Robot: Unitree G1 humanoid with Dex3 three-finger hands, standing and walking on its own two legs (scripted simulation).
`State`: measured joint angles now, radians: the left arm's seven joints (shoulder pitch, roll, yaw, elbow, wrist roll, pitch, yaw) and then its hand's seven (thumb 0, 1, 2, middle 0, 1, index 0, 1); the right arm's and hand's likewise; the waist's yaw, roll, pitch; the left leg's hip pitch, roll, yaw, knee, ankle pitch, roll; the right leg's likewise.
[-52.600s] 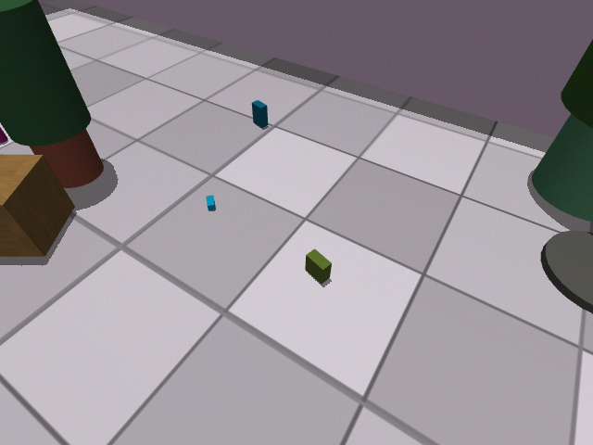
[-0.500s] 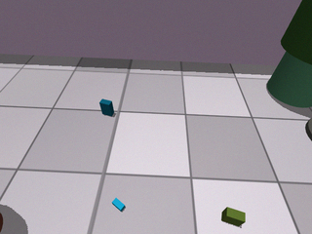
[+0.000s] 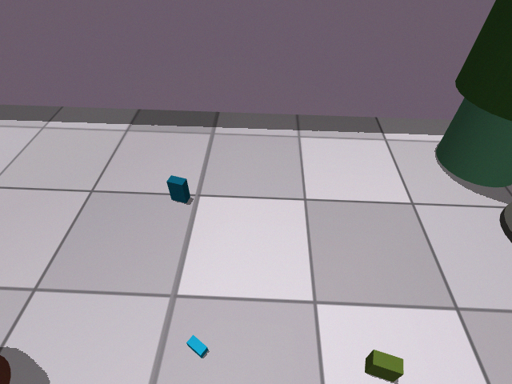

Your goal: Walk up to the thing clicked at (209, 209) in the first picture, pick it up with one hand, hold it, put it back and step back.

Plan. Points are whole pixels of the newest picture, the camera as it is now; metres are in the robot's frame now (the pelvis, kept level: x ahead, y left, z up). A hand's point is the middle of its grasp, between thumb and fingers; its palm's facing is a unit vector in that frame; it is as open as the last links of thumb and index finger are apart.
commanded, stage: stand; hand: left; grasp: from above
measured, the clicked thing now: (197, 346) +0.43 +0.22 -0.76
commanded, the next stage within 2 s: step back in 1.62 s
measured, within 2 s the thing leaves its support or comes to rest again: neither
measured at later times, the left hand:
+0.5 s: hand out of the picture +0.06 +0.23 -0.16, palm faces +0.01 -0.94 -0.34, open 7.4 cm
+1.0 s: hand out of the picture +0.09 +0.23 -0.15, palm faces +0.01 -0.94 -0.34, open 7.4 cm
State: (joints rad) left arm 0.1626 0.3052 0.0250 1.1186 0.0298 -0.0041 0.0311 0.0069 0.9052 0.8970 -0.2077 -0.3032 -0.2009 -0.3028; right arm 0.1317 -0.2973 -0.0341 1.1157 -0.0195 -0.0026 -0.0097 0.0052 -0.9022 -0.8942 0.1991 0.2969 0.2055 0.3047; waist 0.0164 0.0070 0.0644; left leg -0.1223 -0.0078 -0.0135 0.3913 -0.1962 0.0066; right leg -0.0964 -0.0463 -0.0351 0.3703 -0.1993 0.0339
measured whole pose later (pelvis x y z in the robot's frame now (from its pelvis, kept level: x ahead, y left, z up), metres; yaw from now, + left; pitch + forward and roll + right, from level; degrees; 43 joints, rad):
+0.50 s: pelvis +0.00 -0.01 +0.00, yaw +0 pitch -3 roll +0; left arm 0.13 0.31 0.02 1.16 0.02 -0.01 0.02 0.01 0.90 0.90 -0.21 -0.30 -0.20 -0.30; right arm 0.12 -0.32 -0.02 1.15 -0.02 0.00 0.00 0.00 -0.90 -0.89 0.20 0.30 0.21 0.30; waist 0.00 0.02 0.06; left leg -0.12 0.01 -0.02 0.35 -0.18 -0.01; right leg -0.09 -0.03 -0.04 0.33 -0.18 0.02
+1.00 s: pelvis +0.01 -0.02 +0.00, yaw +0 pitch -3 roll +0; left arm 0.10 0.32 0.03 1.16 0.02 -0.01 0.01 0.01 0.90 0.90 -0.21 -0.30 -0.20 -0.30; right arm 0.10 -0.33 -0.01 1.15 -0.01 -0.01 0.00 0.00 -0.90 -0.89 0.20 0.30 0.21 0.30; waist 0.00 0.02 0.06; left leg -0.10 0.02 -0.02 0.33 -0.18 -0.02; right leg -0.08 -0.02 -0.04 0.32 -0.19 0.01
